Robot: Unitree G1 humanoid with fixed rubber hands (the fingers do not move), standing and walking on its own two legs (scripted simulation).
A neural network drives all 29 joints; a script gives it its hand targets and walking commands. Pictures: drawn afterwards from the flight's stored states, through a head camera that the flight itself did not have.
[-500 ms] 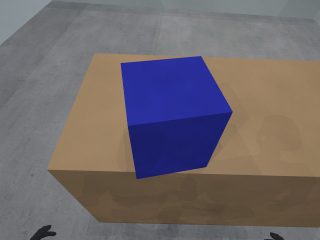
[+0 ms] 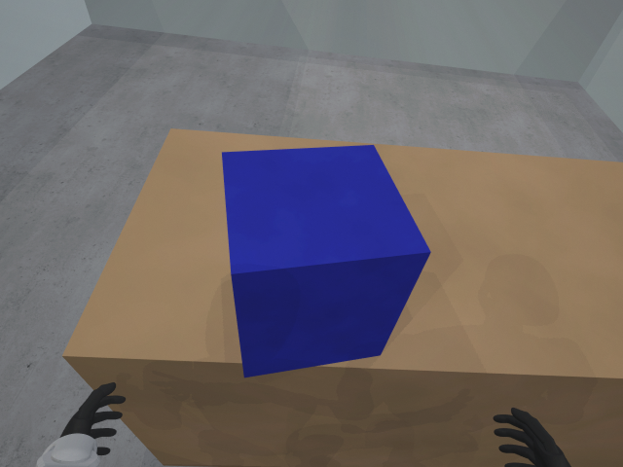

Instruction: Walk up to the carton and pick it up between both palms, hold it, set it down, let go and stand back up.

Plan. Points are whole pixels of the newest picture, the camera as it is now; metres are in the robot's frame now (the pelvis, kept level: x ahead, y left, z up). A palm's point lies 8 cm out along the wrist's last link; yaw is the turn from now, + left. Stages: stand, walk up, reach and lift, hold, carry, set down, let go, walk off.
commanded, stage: reach and lift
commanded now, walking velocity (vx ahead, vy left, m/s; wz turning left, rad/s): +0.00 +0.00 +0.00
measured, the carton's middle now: (308, 262) +0.39 +0.02 +0.05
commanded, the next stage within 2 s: none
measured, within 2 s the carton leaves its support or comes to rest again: neither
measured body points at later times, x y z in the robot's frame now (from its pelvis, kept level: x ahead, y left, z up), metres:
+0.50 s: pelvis +0.00 +0.00 +0.01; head -0.01 +0.01 +0.46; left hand +0.17 +0.25 -0.02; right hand +0.18 -0.26 -0.03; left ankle +0.02 +0.14 -0.74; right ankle -0.02 -0.11 -0.74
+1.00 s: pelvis -0.01 +0.00 +0.01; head -0.02 +0.01 +0.46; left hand +0.18 +0.20 +0.02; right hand +0.19 -0.24 +0.02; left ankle +0.02 +0.14 -0.74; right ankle -0.02 -0.11 -0.74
